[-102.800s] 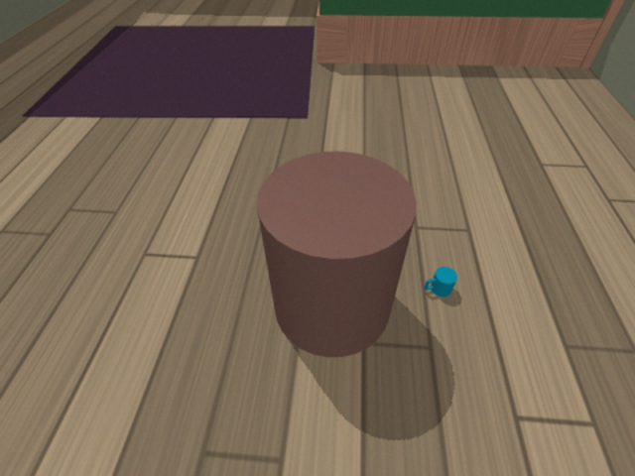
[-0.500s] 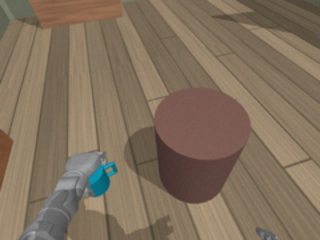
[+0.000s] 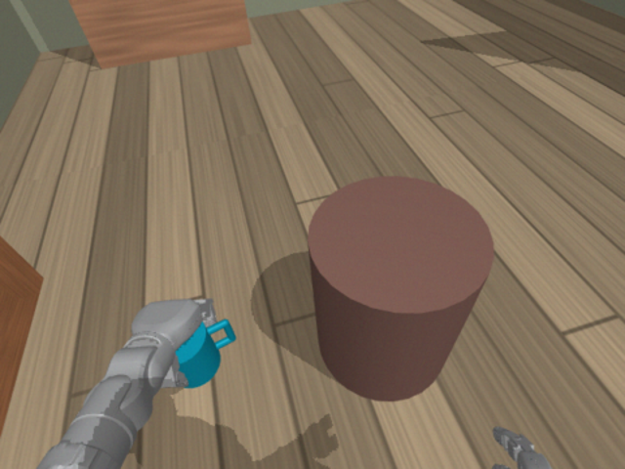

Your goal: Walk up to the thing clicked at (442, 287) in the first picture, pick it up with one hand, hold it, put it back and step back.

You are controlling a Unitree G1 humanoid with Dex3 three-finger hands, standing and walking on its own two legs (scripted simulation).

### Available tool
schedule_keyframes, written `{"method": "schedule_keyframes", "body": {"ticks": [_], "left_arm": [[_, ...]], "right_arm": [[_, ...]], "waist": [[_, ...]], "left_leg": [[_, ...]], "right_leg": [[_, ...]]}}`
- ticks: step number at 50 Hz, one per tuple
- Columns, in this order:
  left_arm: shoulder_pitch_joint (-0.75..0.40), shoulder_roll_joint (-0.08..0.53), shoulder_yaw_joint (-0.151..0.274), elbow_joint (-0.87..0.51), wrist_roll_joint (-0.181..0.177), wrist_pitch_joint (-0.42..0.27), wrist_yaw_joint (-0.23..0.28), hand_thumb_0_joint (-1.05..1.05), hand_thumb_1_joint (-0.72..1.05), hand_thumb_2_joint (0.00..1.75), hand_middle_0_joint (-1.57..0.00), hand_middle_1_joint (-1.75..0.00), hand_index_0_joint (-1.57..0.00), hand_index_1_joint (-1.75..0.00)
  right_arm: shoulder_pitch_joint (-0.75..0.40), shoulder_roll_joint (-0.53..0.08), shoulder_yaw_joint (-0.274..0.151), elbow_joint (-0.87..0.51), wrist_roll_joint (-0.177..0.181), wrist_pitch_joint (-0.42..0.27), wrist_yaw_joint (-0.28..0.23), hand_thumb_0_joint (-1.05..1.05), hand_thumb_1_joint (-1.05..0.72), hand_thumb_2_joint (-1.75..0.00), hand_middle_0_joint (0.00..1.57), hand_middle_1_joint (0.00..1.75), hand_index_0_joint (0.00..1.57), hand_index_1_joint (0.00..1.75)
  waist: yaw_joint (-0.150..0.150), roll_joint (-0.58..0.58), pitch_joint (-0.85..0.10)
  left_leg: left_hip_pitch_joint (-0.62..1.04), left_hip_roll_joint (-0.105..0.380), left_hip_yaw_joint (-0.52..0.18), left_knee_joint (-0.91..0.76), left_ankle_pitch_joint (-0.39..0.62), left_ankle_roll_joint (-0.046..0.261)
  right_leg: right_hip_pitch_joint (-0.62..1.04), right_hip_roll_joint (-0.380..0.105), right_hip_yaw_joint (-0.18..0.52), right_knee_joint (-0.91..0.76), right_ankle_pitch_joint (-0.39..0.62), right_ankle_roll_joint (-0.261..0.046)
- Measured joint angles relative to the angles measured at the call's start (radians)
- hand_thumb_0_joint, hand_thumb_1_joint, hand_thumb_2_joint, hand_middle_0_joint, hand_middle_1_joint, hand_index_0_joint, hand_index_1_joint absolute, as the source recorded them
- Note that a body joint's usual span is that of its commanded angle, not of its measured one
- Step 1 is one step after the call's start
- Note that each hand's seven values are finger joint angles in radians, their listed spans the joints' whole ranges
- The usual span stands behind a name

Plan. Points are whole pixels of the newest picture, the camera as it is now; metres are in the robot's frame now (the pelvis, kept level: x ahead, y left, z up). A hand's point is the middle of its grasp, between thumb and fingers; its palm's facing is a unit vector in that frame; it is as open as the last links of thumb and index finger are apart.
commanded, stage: hold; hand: left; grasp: from above
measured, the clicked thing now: (197, 346) +0.32 +0.21 -0.07
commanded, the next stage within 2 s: crouch in 0.98 s
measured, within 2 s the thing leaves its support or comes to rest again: neither
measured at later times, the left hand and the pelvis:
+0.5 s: hand (181, 346) +0.29 +0.22 -0.02, palm faces -0.43 -0.06 -0.90, open 10.6 cm; pelvis +0.00 +0.00 +0.01, yaw +0 degrees
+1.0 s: hand (182, 343) +0.30 +0.21 -0.02, palm faces -0.44 -0.06 -0.90, open 10.6 cm; pelvis +0.01 -0.01 +0.01, yaw +0 degrees
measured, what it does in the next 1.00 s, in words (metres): stands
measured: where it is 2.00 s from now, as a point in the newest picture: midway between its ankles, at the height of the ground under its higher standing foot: outside the picture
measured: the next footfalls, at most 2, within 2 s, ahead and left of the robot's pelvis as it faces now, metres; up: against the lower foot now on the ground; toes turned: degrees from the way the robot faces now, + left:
none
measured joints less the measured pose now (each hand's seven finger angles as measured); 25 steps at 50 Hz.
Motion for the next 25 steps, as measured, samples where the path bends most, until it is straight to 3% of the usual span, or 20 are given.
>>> {"method": "schedule_keyframes", "body": {"ticks": [25], "left_arm": [[0.019,-0.003,-0.006,-0.055,-0.010,0.006,-0.027,0.00,-0.13,0.78,-0.48,-0.91,-0.51,-0.91]], "right_arm": [[-0.023,-0.002,0.006,-0.003,0.009,0.004,-0.009,0.01,-0.91,-0.91,0.20,0.30,0.20,0.30]], "waist": [[0.008,0.007,0.020]], "left_leg": [[0.081,0.001,0.000,-0.084,0.033,-0.006]], "right_leg": [[0.074,0.002,-0.001,-0.068,0.024,-0.006]]}}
